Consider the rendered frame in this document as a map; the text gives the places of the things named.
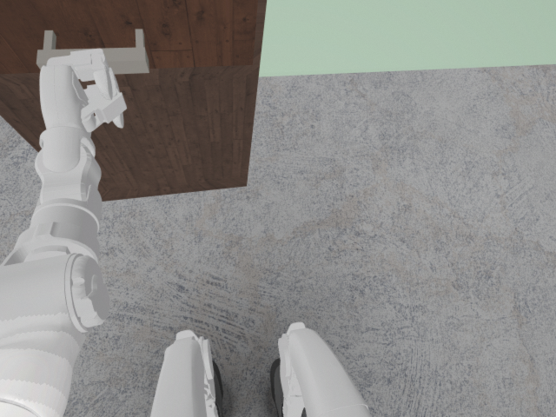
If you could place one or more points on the cabinet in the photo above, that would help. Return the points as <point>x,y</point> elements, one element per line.
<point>185,129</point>

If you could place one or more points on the left robot upper arm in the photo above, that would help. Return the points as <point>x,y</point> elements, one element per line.
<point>47,308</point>

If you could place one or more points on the handle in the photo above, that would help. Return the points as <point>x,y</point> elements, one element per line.
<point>120,60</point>

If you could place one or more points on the robot left shin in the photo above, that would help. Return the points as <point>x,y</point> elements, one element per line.
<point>209,390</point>

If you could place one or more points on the left robot hand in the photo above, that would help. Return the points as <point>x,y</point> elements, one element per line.
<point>62,97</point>

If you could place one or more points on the left robot thigh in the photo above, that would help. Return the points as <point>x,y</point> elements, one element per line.
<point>186,367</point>

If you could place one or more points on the robot left forearm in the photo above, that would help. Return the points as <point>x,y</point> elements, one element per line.
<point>67,216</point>

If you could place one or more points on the drawer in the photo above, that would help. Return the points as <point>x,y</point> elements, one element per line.
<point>177,33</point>

